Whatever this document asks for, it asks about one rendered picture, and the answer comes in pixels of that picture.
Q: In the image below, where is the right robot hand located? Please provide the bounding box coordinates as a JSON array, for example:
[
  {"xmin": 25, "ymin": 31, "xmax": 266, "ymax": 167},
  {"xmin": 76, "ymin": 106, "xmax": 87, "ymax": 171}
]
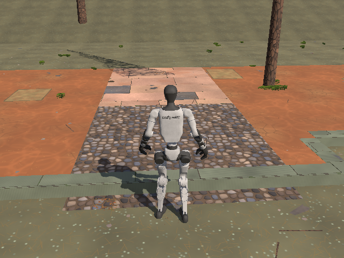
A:
[{"xmin": 196, "ymin": 147, "xmax": 208, "ymax": 160}]

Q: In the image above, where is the right robot upper arm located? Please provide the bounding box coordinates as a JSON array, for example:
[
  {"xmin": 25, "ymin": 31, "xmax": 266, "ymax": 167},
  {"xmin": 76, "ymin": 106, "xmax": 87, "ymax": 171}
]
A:
[{"xmin": 182, "ymin": 108, "xmax": 199, "ymax": 138}]

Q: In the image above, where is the robot head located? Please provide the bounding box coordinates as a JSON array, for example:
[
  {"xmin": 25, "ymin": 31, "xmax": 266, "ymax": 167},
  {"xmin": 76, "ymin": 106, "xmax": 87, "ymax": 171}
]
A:
[{"xmin": 162, "ymin": 85, "xmax": 180, "ymax": 111}]

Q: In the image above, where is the left robot foot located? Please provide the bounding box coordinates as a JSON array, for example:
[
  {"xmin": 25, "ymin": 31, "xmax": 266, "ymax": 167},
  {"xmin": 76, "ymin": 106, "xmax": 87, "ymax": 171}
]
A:
[{"xmin": 155, "ymin": 205, "xmax": 167, "ymax": 219}]

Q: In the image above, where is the left robot upper arm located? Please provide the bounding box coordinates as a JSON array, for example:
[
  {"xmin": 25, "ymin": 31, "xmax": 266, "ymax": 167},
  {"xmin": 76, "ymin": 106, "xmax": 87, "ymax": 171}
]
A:
[{"xmin": 145, "ymin": 109, "xmax": 160, "ymax": 138}]

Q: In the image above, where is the robot right forearm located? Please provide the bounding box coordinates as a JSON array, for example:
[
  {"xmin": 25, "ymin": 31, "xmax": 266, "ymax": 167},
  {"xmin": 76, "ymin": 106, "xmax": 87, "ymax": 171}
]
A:
[{"xmin": 194, "ymin": 129, "xmax": 206, "ymax": 149}]

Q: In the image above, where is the left robot hand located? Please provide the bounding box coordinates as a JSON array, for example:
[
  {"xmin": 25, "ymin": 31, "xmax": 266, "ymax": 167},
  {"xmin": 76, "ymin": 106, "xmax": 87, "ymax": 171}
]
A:
[{"xmin": 139, "ymin": 145, "xmax": 151, "ymax": 155}]

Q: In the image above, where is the robot left forearm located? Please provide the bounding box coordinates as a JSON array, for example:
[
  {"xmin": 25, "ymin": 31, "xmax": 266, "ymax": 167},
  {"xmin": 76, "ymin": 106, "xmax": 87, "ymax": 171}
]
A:
[{"xmin": 140, "ymin": 129, "xmax": 150, "ymax": 147}]

